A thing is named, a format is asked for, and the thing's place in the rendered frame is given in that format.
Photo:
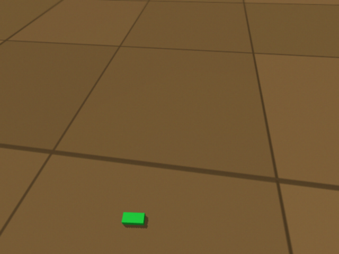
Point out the small box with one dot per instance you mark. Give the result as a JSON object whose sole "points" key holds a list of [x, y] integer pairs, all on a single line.
{"points": [[133, 218]]}

